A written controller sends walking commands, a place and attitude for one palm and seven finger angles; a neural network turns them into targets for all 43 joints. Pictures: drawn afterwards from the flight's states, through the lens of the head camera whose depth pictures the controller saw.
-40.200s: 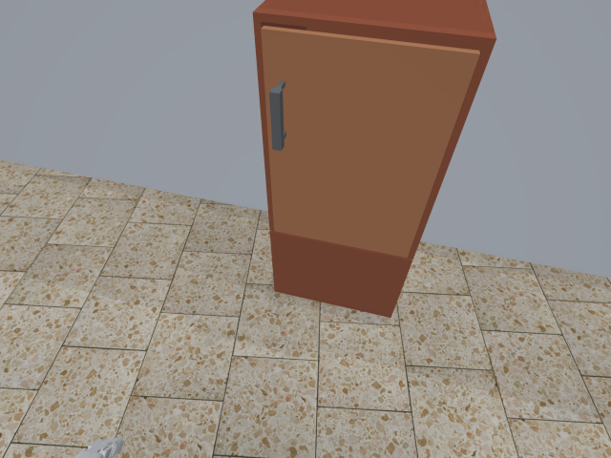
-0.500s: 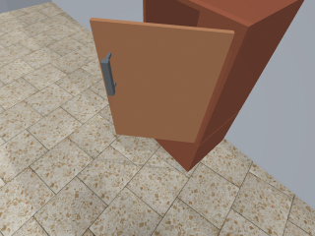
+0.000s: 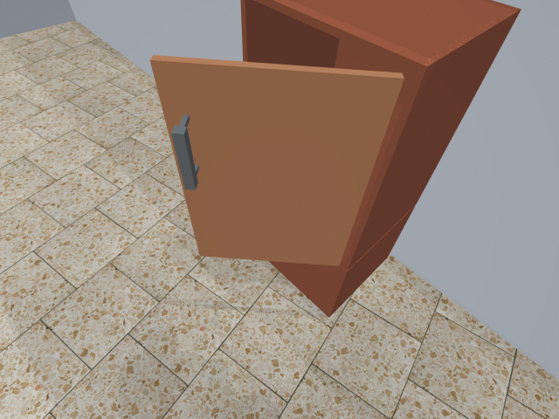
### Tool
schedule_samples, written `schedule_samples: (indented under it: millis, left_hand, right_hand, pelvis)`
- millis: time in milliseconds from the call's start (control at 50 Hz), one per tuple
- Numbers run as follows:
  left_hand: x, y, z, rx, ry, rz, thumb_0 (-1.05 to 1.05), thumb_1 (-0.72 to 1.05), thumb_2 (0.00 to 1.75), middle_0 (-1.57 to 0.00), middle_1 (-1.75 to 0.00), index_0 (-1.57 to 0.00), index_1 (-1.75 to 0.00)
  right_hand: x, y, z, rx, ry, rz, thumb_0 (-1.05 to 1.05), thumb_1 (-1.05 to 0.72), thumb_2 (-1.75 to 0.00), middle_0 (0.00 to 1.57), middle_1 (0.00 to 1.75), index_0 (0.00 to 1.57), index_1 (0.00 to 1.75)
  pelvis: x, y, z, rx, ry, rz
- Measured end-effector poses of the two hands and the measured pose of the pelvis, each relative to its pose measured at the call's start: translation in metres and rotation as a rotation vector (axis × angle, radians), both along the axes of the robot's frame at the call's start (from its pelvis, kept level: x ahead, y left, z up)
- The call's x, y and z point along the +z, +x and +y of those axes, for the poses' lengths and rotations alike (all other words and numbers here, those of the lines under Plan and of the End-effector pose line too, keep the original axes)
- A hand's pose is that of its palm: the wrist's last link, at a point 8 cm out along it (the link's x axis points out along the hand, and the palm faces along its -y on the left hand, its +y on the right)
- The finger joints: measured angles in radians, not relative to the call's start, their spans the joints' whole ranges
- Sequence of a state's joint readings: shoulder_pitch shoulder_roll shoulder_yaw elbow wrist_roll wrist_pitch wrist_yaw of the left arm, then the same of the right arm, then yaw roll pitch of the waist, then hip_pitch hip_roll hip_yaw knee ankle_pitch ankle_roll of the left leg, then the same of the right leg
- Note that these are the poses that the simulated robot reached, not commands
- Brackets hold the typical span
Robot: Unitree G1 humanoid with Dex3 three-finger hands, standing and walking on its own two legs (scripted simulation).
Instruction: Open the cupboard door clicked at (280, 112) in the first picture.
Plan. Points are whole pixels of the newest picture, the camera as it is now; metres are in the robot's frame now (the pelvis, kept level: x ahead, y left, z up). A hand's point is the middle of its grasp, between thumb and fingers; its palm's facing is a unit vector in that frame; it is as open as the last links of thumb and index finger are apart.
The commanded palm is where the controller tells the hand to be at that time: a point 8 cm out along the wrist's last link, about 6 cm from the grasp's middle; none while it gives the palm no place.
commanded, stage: come to a stop and stand still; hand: left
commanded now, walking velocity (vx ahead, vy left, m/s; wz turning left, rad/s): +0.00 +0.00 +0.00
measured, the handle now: (188, 153) +0.56 +0.22 +0.03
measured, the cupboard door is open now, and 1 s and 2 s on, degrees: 43 43 43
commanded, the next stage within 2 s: look again from close up in 0.52 s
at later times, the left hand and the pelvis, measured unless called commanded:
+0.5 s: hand out of the picture +0.03 +0.17 -0.18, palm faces +0.05 -0.98 -0.18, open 7.3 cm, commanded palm none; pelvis +0.03 -0.01 +0.00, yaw +0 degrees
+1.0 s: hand out of the picture +0.01 +0.18 -0.17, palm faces +0.02 -0.97 -0.24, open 7.4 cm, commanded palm none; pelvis +0.00 +0.00 -0.01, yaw +0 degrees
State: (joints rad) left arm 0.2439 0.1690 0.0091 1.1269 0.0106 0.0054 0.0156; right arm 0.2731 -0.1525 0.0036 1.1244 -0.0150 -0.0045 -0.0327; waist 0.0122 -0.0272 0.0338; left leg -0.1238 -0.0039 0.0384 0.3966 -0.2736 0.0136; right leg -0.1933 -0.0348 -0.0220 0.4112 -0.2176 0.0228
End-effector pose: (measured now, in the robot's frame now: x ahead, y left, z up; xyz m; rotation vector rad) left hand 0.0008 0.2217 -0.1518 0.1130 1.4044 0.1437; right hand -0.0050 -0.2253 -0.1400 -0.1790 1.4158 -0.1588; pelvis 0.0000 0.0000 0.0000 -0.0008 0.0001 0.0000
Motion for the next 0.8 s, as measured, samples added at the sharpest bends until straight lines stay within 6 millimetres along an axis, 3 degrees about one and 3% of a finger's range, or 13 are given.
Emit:
schedule_samples:
  millis: [160,320,620,800]
  left_hand:
    - [0.000,0.023,0.002,-0.008,0.017,-0.021,0.01,0.92,0.90,-0.20,-0.30,-0.20,-0.30]
    - [0.001,0.032,0.001,-0.001,0.025,-0.028,0.01,0.92,0.90,-0.20,-0.30,-0.20,-0.30]
    - [-0.001,0.021,-0.007,0.019,0.009,0.002,0.01,0.92,0.90,-0.20,-0.30,-0.20,-0.30]
    - [0.001,0.007,0.001,-0.006,0.048,-0.013,0.01,0.91,0.90,-0.20,-0.30,-0.20,-0.30]
  right_hand:
    - [-0.003,-0.008,0.007,-0.028,0.016,0.044,0.01,-0.91,-0.90,0.20,0.30,0.20,0.30]
    - [-0.005,0.001,0.011,-0.030,0.030,0.042,0.01,-0.91,-0.90,0.20,0.30,0.20,0.30]
    - [-0.004,0.022,0.003,-0.013,0.009,0.006,0.01,-0.91,-0.90,0.20,0.30,0.20,0.30]
    - [-0.015,0.031,0.002,0.016,0.019,-0.092,0.01,-0.92,-0.90,0.20,0.30,0.20,0.30]
  pelvis:
    - [-0.001,0.012,-0.002,0.001,-0.002,-0.004]
    - [-0.001,0.020,-0.004,0.003,-0.002,-0.002]
    - [-0.001,0.026,-0.006,0.007,-0.005,-0.007]
    - [-0.009,0.013,0.002,0.007,-0.005,-0.016]
